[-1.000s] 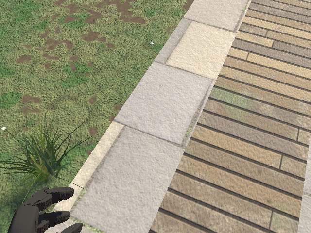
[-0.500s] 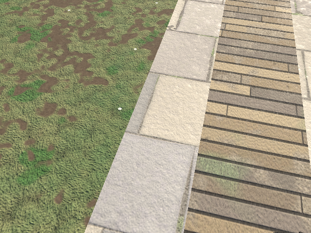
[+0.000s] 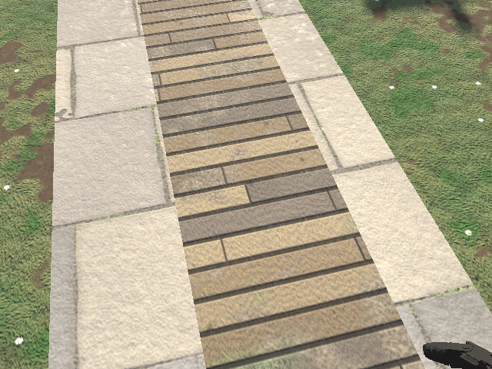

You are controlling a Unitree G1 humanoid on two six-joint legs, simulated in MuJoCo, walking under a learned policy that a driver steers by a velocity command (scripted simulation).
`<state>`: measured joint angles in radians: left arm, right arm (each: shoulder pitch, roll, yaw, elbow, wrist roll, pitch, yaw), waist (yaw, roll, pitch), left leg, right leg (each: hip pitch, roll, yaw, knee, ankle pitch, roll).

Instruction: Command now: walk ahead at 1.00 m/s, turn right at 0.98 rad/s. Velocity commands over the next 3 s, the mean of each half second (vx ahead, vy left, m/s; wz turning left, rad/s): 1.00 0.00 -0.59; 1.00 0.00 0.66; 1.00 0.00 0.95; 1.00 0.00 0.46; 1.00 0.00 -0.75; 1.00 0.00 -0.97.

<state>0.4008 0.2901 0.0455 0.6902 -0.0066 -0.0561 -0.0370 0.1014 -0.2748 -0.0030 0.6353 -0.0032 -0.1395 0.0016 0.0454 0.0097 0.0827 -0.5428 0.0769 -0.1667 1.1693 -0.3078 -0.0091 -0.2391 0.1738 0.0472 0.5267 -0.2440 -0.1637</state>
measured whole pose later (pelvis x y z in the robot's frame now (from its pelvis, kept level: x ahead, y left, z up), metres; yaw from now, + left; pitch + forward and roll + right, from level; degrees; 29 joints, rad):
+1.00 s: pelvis +0.83 -0.05 +0.00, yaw +7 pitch +0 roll -4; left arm 0.41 0.35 0.10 0.87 0.01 -0.09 0.01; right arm 0.11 -0.36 -0.07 0.61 0.03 -0.02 0.04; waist 0.09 0.03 0.03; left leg -0.82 0.14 0.02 1.02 -0.04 0.04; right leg 0.12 0.02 -0.22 0.26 -0.37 0.05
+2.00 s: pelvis +1.61 +0.30 -0.01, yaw +47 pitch +1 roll -1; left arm 0.60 0.25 0.03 0.89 -0.03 -0.09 -0.01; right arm -0.08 -0.24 0.01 0.54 0.02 -0.10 0.07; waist 0.16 0.01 0.05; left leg -0.66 0.06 -0.05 0.61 0.01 0.03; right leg 0.22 -0.03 0.00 0.16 -0.40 0.03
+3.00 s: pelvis +2.37 +0.75 -0.02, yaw -7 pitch +1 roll +3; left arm 0.36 0.32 0.07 0.74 -0.05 -0.03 0.01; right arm 0.04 -0.29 -0.05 0.59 0.01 -0.13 0.01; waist 0.07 -0.04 0.06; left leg -0.49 -0.04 -0.04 0.63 -0.18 -0.04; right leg -0.18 0.09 0.23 1.17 -0.50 -0.08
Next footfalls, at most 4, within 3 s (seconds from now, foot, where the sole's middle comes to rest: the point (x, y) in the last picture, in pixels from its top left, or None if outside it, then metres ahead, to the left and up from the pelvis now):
0.24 left None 0.47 0.17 -0.77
0.70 right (338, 279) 0.74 -0.19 -0.77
1.14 left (251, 172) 1.15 0.08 -0.77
1.58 right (256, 89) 1.61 0.08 -0.77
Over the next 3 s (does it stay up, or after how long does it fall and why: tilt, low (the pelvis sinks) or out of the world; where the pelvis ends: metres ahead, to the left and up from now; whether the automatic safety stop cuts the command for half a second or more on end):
stays up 2.37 0.75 -0.02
